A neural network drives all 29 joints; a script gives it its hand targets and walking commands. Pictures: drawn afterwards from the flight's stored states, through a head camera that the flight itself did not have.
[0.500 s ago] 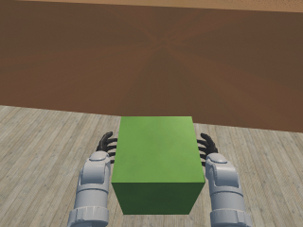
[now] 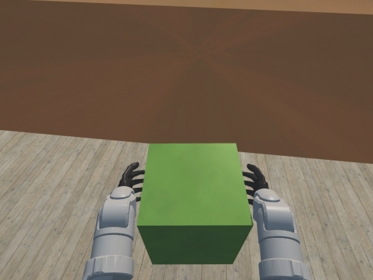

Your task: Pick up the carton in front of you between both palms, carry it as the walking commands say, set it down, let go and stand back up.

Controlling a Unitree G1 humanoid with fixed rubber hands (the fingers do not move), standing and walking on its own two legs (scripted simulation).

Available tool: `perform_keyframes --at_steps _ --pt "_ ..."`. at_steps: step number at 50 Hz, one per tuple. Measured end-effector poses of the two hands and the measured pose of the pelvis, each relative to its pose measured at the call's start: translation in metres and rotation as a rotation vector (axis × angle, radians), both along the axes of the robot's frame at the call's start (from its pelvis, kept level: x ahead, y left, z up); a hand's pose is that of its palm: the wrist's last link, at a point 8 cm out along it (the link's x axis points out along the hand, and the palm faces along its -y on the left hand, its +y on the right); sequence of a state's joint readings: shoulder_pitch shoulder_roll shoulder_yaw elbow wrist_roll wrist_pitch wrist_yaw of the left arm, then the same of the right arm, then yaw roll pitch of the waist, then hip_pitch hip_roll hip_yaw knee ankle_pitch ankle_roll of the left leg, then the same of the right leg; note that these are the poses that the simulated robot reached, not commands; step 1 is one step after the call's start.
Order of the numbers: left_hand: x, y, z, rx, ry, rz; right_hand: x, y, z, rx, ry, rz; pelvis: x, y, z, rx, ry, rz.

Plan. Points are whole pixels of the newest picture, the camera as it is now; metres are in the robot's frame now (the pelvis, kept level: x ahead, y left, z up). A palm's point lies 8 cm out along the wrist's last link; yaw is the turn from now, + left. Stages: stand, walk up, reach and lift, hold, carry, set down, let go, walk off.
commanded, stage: hold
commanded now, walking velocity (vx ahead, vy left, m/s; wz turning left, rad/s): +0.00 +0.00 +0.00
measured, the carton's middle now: (192, 206) +0.30 +0.00 -0.02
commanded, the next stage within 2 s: carry in 0.32 s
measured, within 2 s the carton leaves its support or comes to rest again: neither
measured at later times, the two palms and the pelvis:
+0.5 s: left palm (126, 185) +0.30 +0.15 +0.06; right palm (258, 187) +0.30 -0.15 +0.06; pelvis +0.02 +0.00 -0.01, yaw +0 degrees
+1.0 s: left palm (127, 124) +0.50 +0.19 +0.07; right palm (231, 122) +0.51 -0.11 +0.08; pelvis +0.24 +0.03 -0.02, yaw -1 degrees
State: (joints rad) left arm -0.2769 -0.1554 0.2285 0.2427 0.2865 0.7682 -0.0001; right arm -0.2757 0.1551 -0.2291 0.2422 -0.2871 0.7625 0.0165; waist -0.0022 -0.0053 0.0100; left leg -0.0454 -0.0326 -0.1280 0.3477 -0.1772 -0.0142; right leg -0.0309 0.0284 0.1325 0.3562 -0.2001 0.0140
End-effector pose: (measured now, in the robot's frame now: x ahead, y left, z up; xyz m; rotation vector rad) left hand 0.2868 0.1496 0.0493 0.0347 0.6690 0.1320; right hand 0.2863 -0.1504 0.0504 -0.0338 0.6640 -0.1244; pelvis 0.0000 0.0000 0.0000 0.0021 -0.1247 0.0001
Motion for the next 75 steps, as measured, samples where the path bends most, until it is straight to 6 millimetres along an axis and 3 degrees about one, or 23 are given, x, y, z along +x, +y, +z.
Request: perform_keyframes --at_steps 15,22,29,32,36,40,46,52,60,67,73,75 --pt "-0.002 0.0 -0.001 0.004 0.004 -0.001 -0.001 0.0 -0.001 -0.003 0.004 0.004 0.002 -0.001 0.0 0.0 0.002 0.001" --pt "0.007 0.0 0.003 -0.007 -0.027 0.003 0.006 0.0 0.002 0.006 -0.027 -0.008 0.009 0.0 -0.005 -0.003 0.105 0.0" --pt "0.035 0.01 0.013 -0.042 -0.057 0.017 0.034 0.01 0.017 0.03 -0.057 -0.033 0.043 0.012 -0.015 0.009 0.164 -0.004" --pt "0.055 0.013 0.017 -0.034 -0.027 0.004 0.049 0.014 0.019 0.032 -0.026 -0.047 0.063 0.014 -0.014 0.004 0.189 -0.038" --pt "0.087 0.003 0.023 -0.057 0.005 -0.004 0.072 0.003 0.021 0.04 0.005 -0.08 0.093 0.008 -0.012 -0.021 0.204 -0.039" --pt "0.115 -0.004 0.023 -0.066 0.016 0.012 0.103 -0.004 0.023 0.066 0.016 -0.094 0.131 0.005 -0.012 -0.023 0.223 0.008" --pt "0.165 0.018 0.027 -0.075 0.05 0.074 0.172 0.018 0.03 0.067 0.053 -0.041 0.191 0.013 -0.004 0.014 0.233 0.01" --pt "0.247 0.043 0.022 -0.095 0.003 0.075 0.251 0.043 0.027 0.059 0.004 -0.043 0.264 0.038 -0.024 0.025 0.201 -0.033" --pt "0.351 0.031 0.03 -0.09 0.079 -0.014 0.326 0.032 0.033 0.063 0.074 -0.144 0.352 0.051 0.001 -0.021 0.218 -0.053" --pt "0.443 0.021 0.031 -0.084 0.032 -0.019 0.422 0.022 0.038 0.055 0.029 -0.132 0.448 0.038 -0.003 -0.034 0.215 -0.04" --pt "0.527 0.011 0.005 -0.054 0.036 0.033 0.523 0.011 0.004 0.073 0.038 -0.071 0.547 0.014 -0.031 -0.037 0.178 -0.002" --pt "0.55 0.01 -0.003 -0.047 0.075 0.057 0.552 0.01 -0.006 0.078 0.078 -0.049 0.572 0.007 -0.03 -0.039 0.18 0.009"
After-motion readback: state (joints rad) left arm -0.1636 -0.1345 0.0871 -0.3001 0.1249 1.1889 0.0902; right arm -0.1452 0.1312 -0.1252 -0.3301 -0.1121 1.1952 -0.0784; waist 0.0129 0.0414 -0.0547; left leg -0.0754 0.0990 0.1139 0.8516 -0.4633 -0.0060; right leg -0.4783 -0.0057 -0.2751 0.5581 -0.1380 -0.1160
